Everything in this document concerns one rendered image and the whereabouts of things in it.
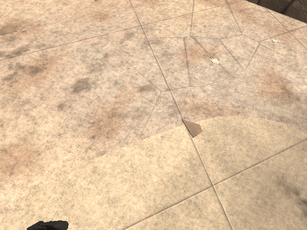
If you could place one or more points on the robot left hand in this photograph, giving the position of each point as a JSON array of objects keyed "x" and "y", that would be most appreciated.
[{"x": 50, "y": 225}]

